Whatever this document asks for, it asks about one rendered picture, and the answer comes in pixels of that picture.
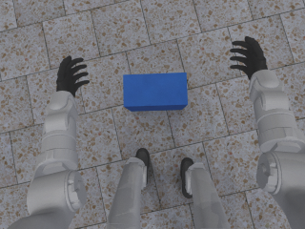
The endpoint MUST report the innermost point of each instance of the left robot shin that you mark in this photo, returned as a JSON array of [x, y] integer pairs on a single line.
[[134, 159]]

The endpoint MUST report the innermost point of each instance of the left robot hand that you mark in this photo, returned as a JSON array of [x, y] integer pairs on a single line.
[[65, 77]]

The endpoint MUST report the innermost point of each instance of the carton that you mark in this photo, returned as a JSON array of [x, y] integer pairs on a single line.
[[155, 92]]

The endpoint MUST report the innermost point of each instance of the right robot forearm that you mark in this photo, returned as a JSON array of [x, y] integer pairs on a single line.
[[274, 115]]

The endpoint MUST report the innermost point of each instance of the robot left upper arm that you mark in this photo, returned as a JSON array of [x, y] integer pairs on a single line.
[[53, 200]]

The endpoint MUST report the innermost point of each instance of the left robot forearm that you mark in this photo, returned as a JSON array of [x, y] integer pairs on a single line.
[[58, 149]]

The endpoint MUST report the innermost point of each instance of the right robot hand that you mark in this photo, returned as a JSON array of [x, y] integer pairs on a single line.
[[254, 60]]

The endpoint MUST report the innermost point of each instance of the left robot foot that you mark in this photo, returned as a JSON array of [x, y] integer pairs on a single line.
[[143, 154]]

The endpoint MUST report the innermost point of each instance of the robot right upper arm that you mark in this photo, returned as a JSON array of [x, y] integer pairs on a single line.
[[282, 174]]

